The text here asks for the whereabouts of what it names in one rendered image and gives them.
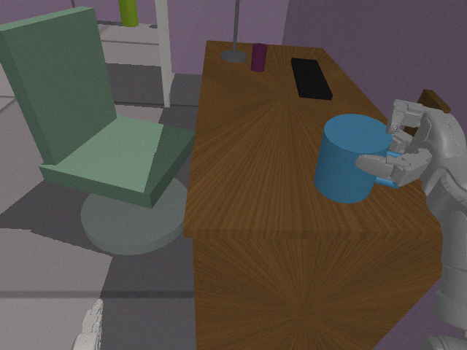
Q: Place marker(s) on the left robot hand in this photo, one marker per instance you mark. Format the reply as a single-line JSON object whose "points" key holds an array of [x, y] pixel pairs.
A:
{"points": [[90, 337]]}

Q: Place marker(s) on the right robot hand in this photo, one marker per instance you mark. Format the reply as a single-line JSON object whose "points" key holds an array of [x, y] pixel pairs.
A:
{"points": [[439, 136]]}

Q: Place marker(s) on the desk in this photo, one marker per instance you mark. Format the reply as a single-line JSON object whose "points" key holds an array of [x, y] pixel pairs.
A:
{"points": [[276, 264]]}

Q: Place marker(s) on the office chair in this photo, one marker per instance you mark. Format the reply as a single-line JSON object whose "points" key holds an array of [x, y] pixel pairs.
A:
{"points": [[56, 68]]}

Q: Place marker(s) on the right robot arm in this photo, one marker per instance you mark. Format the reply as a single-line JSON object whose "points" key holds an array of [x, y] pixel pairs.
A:
{"points": [[445, 187]]}

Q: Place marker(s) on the desk lamp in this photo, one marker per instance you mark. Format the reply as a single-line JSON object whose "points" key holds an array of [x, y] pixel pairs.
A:
{"points": [[234, 55]]}

